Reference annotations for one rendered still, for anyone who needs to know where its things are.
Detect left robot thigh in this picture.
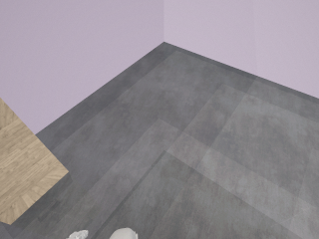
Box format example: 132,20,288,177
110,228,139,239

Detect cabinet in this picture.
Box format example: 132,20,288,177
0,98,69,225

